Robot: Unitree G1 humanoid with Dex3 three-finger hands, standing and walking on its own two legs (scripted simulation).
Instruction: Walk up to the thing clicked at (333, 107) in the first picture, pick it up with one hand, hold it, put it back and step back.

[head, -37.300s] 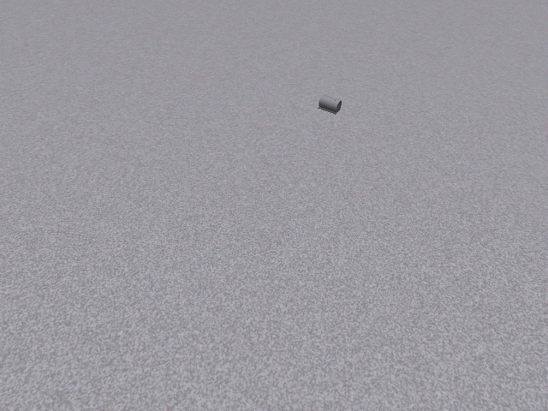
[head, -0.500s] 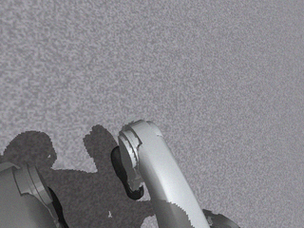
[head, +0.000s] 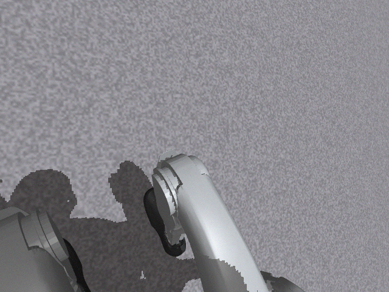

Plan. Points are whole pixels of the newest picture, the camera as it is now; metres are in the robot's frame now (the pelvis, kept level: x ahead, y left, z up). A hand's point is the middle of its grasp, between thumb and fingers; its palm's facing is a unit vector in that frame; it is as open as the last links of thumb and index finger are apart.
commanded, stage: approach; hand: left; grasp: from above
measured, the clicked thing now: out of the picture +0.46 +0.43 -0.31
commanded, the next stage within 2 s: none
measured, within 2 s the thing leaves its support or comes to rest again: neither
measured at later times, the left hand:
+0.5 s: hand out of the picture +0.46 +0.35 -0.20, palm faces +0.03 -0.45 -0.89, open 13.9 cm
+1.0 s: hand out of the picture +0.47 +0.34 -0.20, palm faces +0.02 -0.45 -0.89, open 13.9 cm
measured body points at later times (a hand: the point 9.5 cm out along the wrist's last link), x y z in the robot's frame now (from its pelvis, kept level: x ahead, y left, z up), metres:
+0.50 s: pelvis +0.00 +0.00 +0.00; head +0.30 +0.09 +0.32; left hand +0.46 +0.37 -0.15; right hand -0.01 -0.26 -0.06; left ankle +0.06 +0.14 -0.31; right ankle +0.11 -0.12 -0.31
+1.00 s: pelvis +0.00 +0.00 +0.00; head +0.30 +0.09 +0.32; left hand +0.47 +0.36 -0.14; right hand -0.01 -0.26 -0.06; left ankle +0.06 +0.14 -0.31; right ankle +0.11 -0.12 -0.31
